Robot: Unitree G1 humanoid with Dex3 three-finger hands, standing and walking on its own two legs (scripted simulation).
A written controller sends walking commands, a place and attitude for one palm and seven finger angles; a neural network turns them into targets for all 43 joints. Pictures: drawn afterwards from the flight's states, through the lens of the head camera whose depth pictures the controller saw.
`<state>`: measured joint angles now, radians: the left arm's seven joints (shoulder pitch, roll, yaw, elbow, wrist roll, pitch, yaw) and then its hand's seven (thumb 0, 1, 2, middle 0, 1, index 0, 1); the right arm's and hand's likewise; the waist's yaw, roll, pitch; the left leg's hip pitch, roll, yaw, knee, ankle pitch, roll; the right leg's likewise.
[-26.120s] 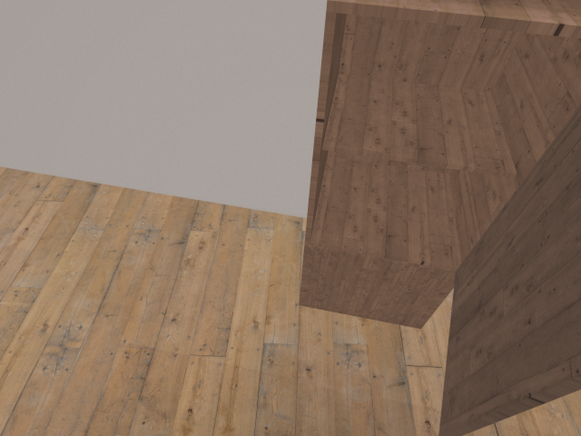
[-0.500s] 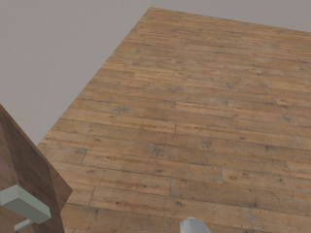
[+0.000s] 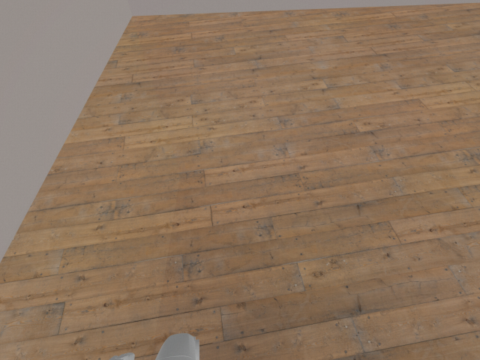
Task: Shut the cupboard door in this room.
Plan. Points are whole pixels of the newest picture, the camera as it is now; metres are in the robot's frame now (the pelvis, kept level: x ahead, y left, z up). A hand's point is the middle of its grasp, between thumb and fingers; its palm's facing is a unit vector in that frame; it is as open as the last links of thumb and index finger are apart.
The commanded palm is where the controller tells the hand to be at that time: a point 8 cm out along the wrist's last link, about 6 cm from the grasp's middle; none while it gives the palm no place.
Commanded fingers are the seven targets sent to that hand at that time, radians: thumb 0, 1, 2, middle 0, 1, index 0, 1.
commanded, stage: walk to a spot facing it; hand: left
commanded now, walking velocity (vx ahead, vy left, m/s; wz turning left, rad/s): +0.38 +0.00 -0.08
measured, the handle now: out of the picture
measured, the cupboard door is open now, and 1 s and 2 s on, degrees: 49 49 49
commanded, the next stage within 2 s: turn to face it in 1.10 s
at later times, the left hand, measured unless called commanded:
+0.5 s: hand out of the picture +0.05 +0.14 -0.15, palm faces +0.14 -0.98 -0.16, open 7.4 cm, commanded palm none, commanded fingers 0.00 0.90 0.90 -0.20 -0.30 -0.20 -0.30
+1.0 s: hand (197, 166) +0.63 +0.16 -0.16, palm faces -0.18 -0.96 -0.23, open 7.3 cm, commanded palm none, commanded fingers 0.00 0.90 0.90 -0.20 -0.30 -0.20 -0.30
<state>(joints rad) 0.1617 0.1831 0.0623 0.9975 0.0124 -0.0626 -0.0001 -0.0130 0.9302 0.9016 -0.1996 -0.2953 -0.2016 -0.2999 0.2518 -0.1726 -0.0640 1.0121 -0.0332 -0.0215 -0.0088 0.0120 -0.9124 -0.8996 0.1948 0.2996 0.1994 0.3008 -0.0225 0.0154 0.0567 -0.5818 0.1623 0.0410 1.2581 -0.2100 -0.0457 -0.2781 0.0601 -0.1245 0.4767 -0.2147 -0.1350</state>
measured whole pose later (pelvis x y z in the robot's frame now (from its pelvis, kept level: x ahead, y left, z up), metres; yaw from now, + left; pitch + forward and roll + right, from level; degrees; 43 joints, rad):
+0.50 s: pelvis +0.23 +0.02 -0.01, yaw -2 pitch +1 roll +1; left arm 0.60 0.07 0.01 1.22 0.02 -0.08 0.03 0.00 0.91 0.90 -0.20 -0.30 -0.20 -0.30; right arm 0.05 -0.14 -0.03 1.01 -0.02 -0.04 0.01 0.01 -0.91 -0.90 0.19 0.30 0.20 0.30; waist 0.09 0.00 0.08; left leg -0.48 0.01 0.16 0.63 -0.19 0.04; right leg 0.10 0.06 -0.05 0.41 -0.46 -0.08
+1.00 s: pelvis +0.46 -0.01 -0.01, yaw -9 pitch +0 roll +0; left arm 0.07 0.21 0.06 0.98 0.03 -0.03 -0.01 0.00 0.92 0.90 -0.19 -0.29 -0.19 -0.30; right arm 0.48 -0.14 -0.04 1.15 -0.03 -0.07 -0.02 0.00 -0.92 -0.90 0.19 0.30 0.20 0.30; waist -0.06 0.01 0.05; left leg 0.06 0.04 0.22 0.40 -0.43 -0.01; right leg -0.46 -0.07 -0.14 0.59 -0.17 -0.03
